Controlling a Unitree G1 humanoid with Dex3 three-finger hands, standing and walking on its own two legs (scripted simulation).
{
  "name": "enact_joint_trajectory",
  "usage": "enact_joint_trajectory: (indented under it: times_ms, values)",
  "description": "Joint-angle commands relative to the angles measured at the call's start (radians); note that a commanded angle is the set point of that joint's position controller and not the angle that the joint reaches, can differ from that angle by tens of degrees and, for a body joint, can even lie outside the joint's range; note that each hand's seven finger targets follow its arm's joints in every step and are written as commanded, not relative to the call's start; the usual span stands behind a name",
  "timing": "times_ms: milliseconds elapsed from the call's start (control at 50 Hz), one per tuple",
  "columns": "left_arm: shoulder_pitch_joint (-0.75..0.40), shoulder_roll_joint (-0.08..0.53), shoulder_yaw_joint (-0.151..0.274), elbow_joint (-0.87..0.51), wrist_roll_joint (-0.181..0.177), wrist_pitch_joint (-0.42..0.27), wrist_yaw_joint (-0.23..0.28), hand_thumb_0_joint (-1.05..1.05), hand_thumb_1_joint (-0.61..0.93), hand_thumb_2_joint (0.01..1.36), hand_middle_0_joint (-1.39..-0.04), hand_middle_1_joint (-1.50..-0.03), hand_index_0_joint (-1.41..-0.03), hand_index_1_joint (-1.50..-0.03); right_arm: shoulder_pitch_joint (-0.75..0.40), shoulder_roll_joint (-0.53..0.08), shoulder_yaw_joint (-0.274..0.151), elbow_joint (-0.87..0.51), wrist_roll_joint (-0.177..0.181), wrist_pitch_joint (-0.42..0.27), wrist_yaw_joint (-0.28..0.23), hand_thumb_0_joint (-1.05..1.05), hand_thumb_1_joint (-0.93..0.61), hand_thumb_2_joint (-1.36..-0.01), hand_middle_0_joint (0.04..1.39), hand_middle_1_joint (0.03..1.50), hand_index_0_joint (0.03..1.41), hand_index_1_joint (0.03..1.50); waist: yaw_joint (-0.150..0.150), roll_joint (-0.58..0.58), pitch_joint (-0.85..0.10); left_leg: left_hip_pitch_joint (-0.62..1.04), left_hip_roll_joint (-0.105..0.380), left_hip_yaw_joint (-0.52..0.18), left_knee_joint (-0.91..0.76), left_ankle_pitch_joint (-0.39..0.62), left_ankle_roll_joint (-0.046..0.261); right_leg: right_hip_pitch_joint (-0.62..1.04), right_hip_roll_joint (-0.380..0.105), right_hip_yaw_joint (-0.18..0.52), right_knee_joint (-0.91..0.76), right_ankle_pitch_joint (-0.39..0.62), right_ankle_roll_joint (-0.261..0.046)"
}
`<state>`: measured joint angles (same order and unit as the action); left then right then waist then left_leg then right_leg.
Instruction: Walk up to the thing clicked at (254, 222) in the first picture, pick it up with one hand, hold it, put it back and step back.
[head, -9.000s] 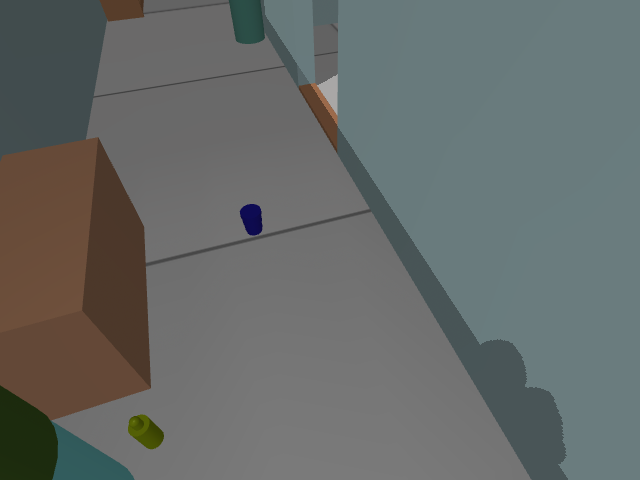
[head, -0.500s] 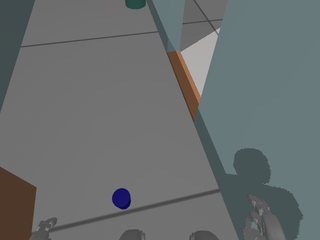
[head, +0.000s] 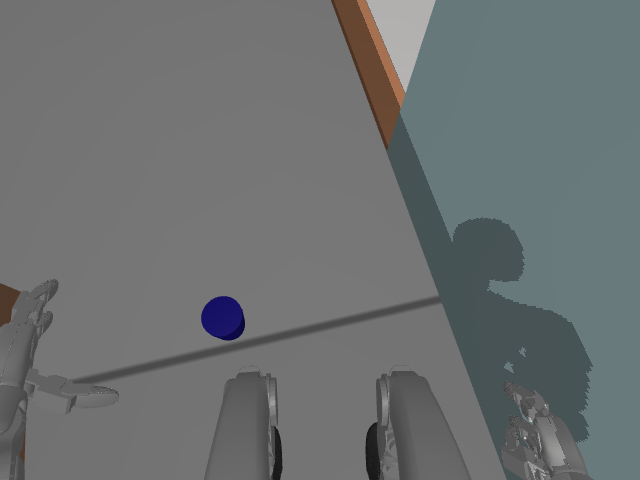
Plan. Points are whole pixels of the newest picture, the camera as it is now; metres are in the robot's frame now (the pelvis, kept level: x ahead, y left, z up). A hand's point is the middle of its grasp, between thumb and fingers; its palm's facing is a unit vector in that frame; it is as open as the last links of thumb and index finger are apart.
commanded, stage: go down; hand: left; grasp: from the side
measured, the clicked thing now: (226, 321) +0.42 +0.22 -0.51
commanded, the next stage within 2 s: approach in 1.84 s
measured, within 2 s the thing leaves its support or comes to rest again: neither
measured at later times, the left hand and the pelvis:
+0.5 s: hand (75, 327) +0.33 +0.35 -0.12, palm faces -0.02 -0.85 -0.52, open 14.1 cm; pelvis -0.02 +0.00 -0.06, yaw -1 degrees
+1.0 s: hand (79, 319) +0.34 +0.36 -0.15, palm faces -0.01 -0.85 -0.52, open 13.9 cm; pelvis -0.03 +0.00 -0.10, yaw -2 degrees
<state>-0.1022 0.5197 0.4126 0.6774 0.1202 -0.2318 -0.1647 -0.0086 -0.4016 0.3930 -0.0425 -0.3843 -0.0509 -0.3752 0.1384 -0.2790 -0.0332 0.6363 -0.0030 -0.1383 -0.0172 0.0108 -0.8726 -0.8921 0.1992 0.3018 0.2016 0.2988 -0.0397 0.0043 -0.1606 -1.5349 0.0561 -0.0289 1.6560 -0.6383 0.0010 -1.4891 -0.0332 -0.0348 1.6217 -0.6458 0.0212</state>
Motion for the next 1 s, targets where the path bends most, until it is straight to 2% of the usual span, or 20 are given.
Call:
enact_joint_trajectory:
  times_ms: [0,40,80,140,160,200,300,320,340,360,380,400,440,480,580,680,720,840,920,980]
  values:
    - [-0.13,0.345,0.142,-0.105,-0.036,-0.122,-0.027,0.0,-0.323,0.385,-0.006,-0.36,-0.02,-0.341,0.068,-0.186,-0.075,-0.092,-0.003,-0.024,-0.011,0.0,-0.852,-0.888,0.2,0.299,0.2,0.299,0.019,0.076,-0.508,0.311,-0.033,-0.013,-0.147,0.265,0.031,0.202,0.023,0.015,-0.15,0.251,-0.048]
    - [-0.192,0.37,0.148,-0.105,-0.039,-0.153,-0.046,0.0,-0.305,0.47,0.0,-0.448,-0.017,-0.422,0.067,-0.189,-0.071,-0.087,-0.005,-0.017,-0.009,0.0,-0.847,-0.887,0.2,0.3,0.2,0.3,0.02,0.096,-0.522,0.306,-0.029,-0.022,-0.14,0.234,0.027,0.161,0.023,0.012,-0.127,0.222,-0.05]
    - [-0.214,0.379,0.141,-0.09,-0.028,-0.169,-0.062,0.0,-0.289,0.445,0.0,-0.407,-0.008,-0.384,0.066,-0.198,-0.07,-0.079,-0.007,-0.01,-0.009,0.0,-0.84,-0.885,0.2,0.299,0.2,0.299,0.021,0.144,-0.533,0.336,-0.022,-0.039,-0.146,0.209,0.019,0.1,0.025,0.004,-0.1,0.193,-0.056]
    - [-0.285,0.419,0.153,-0.071,-0.022,-0.192,-0.068,0.0,-0.261,0.512,0.0,-0.462,-0.002,-0.435,0.065,-0.201,-0.063,-0.074,-0.011,-0.002,-0.009,0.0,-0.834,-0.884,0.201,0.299,0.2,0.299,0.02,0.152,-0.519,0.294,-0.018,-0.059,-0.148,0.098,0.016,0.057,0.025,-0.006,-0.079,0.123,-0.052]
    - [-0.28,0.424,0.162,-0.042,-0.02,-0.194,-0.07,0.0,-0.25,0.592,0.0,-0.542,-0.004,-0.515,0.065,-0.198,-0.058,-0.071,-0.011,0.003,-0.01,0.0,-0.836,-0.884,0.201,0.3,0.2,0.3,0.019,0.141,-0.515,0.277,-0.02,-0.055,-0.138,0.095,0.019,0.062,0.024,-0.005,-0.08,0.125,-0.051]
    - [-0.296,0.454,0.171,-0.044,-0.01,-0.2,-0.07,0.0,-0.227,0.556,0.0,-0.486,0.0,-0.461,0.062,-0.199,-0.051,-0.074,-0.013,0.011,-0.01,0.0,-0.826,-0.882,0.201,0.3,0.2,0.3,0.026,0.13,-0.522,0.247,-0.022,-0.049,-0.127,0.071,0.023,0.07,0.025,-0.003,-0.081,0.106,-0.05]
    - [-0.294,0.47,0.179,0.009,0.011,-0.204,-0.072,0.0,-0.191,0.627,-0.011,-0.554,-0.031,-0.528,0.067,-0.206,-0.045,-0.064,-0.014,0.029,-0.009,0.0,-0.82,-0.881,0.201,0.299,0.2,0.299,0.028,0.15,-0.511,0.247,-0.017,-0.057,-0.103,0.128,0.02,0.022,0.027,-0.013,-0.04,0.14,-0.055]
    - [-0.328,0.483,0.175,-0.018,0.014,-0.208,-0.071,0.0,-0.182,0.618,-0.01,-0.545,-0.03,-0.519,0.066,-0.206,-0.043,-0.068,-0.015,0.031,-0.007,0.0,-0.82,-0.881,0.201,0.299,0.2,0.299,0.025,0.162,-0.51,0.235,-0.017,-0.061,-0.11,0.091,0.019,0.017,0.028,-0.015,-0.037,0.114,-0.056]
    - [-0.322,0.489,0.184,0.006,0.018,-0.207,-0.071,0.0,-0.16,0.698,-0.07,-0.625,-0.088,-0.599,0.074,-0.21,-0.044,-0.061,-0.016,0.034,-0.006,0.0,-0.825,-0.882,0.201,0.299,0.2,0.299,0.027,0.161,-0.531,0.245,-0.017,-0.059,-0.091,0.134,0.019,0.018,0.027,-0.013,-0.029,0.146,-0.056]
    - [-0.339,0.473,0.163,0.01,0.02,-0.21,-0.073,0.0,-0.165,0.69,-0.069,-0.618,-0.087,-0.595,0.068,-0.205,-0.041,-0.06,-0.016,0.037,-0.005,0.0,-0.814,-0.88,0.201,0.299,0.2,0.299,0.018,0.15,-0.518,0.23,-0.018,-0.058,-0.083,0.125,0.021,0.011,0.028,-0.015,-0.029,0.139,-0.056]
    - [-0.34,0.478,0.171,0.009,0.021,-0.214,-0.072,0.0,-0.189,0.724,-0.059,-0.664,-0.082,-0.637,0.069,-0.208,-0.041,-0.06,-0.017,0.038,-0.004,0.0,-0.822,-0.881,0.201,0.299,0.2,0.299,0.017,0.157,-0.509,0.232,-0.014,-0.067,-0.087,0.127,0.019,-0.006,0.028,-0.019,-0.016,0.14,-0.056]
    - [-0.35,0.492,0.176,0.001,0.027,-0.217,-0.074,0.0,-0.192,0.724,-0.059,-0.667,-0.08,-0.642,0.072,-0.206,-0.038,-0.055,-0.019,0.041,-0.003,0.0,-0.824,-0.882,0.201,0.299,0.2,0.299,0.02,0.168,-0.526,0.239,-0.015,-0.063,-0.068,0.166,0.02,-0.01,0.028,-0.017,-0.008,0.165,-0.057]
    - [-0.364,0.499,0.172,0.01,0.033,-0.221,-0.073,0.0,-0.148,0.637,-0.076,-0.555,-0.086,-0.537,0.075,-0.209,-0.039,-0.056,-0.021,0.047,-0.002,0.0,-0.801,-0.879,0.2,0.3,0.2,0.3,0.013,0.151,-0.525,0.212,-0.019,-0.051,-0.055,0.146,0.024,0.003,0.028,-0.013,-0.018,0.15,-0.055]
    - [-0.373,0.507,0.177,0.027,0.034,-0.232,-0.073,0.0,-0.214,0.69,-0.05,-0.621,-0.067,-0.6,0.078,-0.204,-0.034,-0.051,-0.022,0.051,0.0,0.0,-0.82,-0.883,0.2,0.3,0.2,0.3,0.012,0.135,-0.518,0.175,-0.022,-0.043,-0.035,0.151,0.027,0.011,0.029,-0.01,-0.012,0.16,-0.054]
    - [-0.416,0.533,0.177,0.011,0.048,-0.25,-0.079,0.0,-0.216,0.658,-0.033,-0.592,-0.052,-0.571,0.083,-0.217,-0.036,-0.045,-0.026,0.063,0.005,0.0,-0.814,-0.882,0.2,0.3,0.2,0.3,0.014,0.203,-0.546,0.231,-0.01,-0.076,-0.04,0.159,0.014,-0.068,0.03,-0.026,0.043,0.152,-0.059]
    - [-0.399,0.542,0.198,0.054,0.036,-0.256,-0.089,0.0,-0.149,0.59,-0.047,-0.492,-0.062,-0.473,0.079,-0.225,-0.034,-0.042,-0.029,0.077,0.009,0.0,-0.798,-0.879,0.2,0.299,0.2,0.299,0.014,0.188,-0.531,0.2,-0.01,-0.082,-0.02,0.145,0.016,-0.101,0.031,-0.033,0.064,0.139,-0.056]
    - [-0.428,0.559,0.204,0.038,0.033,-0.264,-0.093,0.0,-0.149,0.591,-0.057,-0.494,-0.074,-0.474,0.077,-0.223,-0.031,-0.042,-0.03,0.08,0.01,0.0,-0.801,-0.88,0.2,0.299,0.2,0.299,0.015,0.177,-0.52,0.152,-0.013,-0.074,-0.006,0.098,0.019,-0.099,0.031,-0.031,0.068,0.114,-0.056]
    - [-0.435,0.579,0.226,0.062,0.012,-0.271,-0.126,0.0,-0.115,0.616,-0.067,-0.525,-0.088,-0.501,0.079,-0.228,-0.022,-0.04,-0.035,0.089,0.011,0.0,-0.807,-0.88,0.2,0.299,0.2,0.299,0.009,0.173,-0.541,0.127,-0.015,-0.06,0.042,0.135,0.023,-0.108,0.033,-0.032,0.094,0.137,-0.055]
    - [-0.479,0.598,0.231,0.031,-0.003,-0.281,-0.143,0.0,-0.104,0.563,-0.056,-0.491,-0.079,-0.463,0.068,-0.232,-0.021,-0.044,-0.038,0.09,0.008,0.0,-0.802,-0.879,0.2,0.299,0.2,0.299,0.006,0.191,-0.545,0.105,-0.013,-0.059,0.043,0.058,0.023,-0.122,0.033,-0.031,0.103,0.093,-0.055]
    - [-0.474,0.626,0.252,0.038,-0.008,-0.281,-0.151,0.0,-0.096,0.535,-0.055,-0.453,-0.078,-0.426,0.069,-0.233,-0.016,-0.04,-0.036,0.09,0.006,0.0,-0.798,-0.878,0.2,0.299,0.2,0.299,0.012,0.183,-0.551,0.103,-0.013,-0.065,0.057,0.081,0.022,-0.137,0.034,-0.037,0.118,0.103,-0.056]
